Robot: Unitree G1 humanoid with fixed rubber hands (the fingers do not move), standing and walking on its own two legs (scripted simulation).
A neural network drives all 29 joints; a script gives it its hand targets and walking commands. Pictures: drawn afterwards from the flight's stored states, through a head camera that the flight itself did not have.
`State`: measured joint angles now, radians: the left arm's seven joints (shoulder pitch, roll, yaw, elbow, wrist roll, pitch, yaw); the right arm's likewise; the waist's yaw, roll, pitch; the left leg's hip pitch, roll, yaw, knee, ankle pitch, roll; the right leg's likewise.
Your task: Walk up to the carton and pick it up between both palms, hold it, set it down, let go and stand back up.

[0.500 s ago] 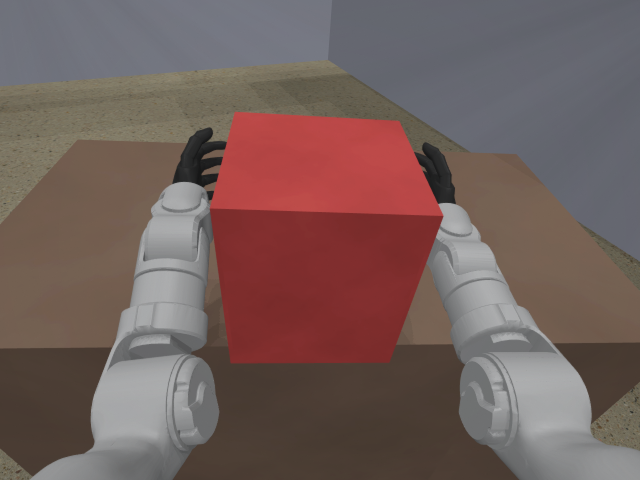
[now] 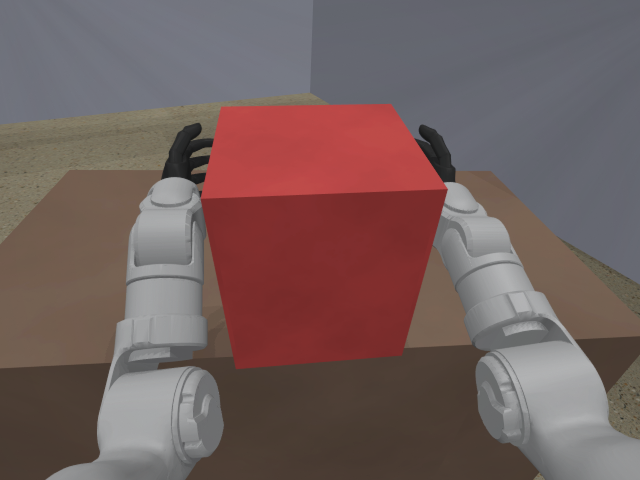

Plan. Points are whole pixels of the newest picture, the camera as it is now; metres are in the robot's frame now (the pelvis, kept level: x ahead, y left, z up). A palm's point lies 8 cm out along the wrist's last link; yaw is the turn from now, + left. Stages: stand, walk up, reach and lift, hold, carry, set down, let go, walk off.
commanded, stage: reach and lift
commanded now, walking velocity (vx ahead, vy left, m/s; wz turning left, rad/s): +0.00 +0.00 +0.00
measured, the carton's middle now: (314, 235) +0.37 -0.02 +0.20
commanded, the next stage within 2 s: hold in 1.12 s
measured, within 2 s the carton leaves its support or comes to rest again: neither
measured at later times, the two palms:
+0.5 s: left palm (165, 145) +0.40 +0.15 +0.30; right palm (435, 148) +0.39 -0.16 +0.30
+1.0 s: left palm (176, 149) +0.40 +0.14 +0.30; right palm (446, 142) +0.38 -0.17 +0.31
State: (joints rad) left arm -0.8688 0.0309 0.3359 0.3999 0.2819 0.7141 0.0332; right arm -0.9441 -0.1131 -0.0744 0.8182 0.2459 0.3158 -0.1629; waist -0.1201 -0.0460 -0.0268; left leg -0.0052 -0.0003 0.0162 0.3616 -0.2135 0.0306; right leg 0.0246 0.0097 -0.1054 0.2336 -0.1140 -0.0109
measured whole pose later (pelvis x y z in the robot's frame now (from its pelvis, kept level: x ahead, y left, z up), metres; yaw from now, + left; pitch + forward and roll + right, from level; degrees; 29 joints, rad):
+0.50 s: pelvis +0.00 -0.01 +0.00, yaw -1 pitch -4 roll -1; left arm -1.10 0.13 0.41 0.64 0.27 0.73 -0.01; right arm -1.15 -0.12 -0.13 0.97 0.23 0.40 -0.20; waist -0.08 -0.04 -0.11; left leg -0.08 0.00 0.00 0.34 -0.18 0.02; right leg -0.07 0.02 -0.08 0.26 -0.11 -0.03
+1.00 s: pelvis +0.02 +0.00 +0.00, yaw -2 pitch -5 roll -2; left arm -0.93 0.04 0.37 0.33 0.26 0.87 0.02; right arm -1.07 -0.20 0.02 0.76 0.40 0.57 -0.24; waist -0.10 0.00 -0.14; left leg -0.04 0.00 0.01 0.38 -0.25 0.03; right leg -0.02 0.04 -0.04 0.25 -0.14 -0.01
